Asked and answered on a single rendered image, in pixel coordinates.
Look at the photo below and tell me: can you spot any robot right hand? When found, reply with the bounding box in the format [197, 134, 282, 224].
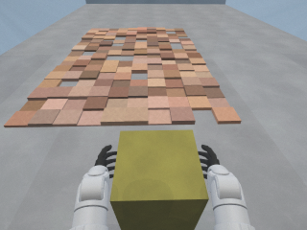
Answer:
[198, 145, 220, 179]

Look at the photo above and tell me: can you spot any carton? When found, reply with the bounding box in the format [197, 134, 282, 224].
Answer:
[109, 129, 209, 230]

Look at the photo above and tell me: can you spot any robot left forearm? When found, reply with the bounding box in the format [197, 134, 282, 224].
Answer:
[69, 165, 110, 230]

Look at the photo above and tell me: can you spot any robot right forearm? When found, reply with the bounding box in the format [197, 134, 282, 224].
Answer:
[207, 164, 255, 230]

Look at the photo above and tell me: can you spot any robot left hand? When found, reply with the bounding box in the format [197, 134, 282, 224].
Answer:
[94, 145, 117, 178]

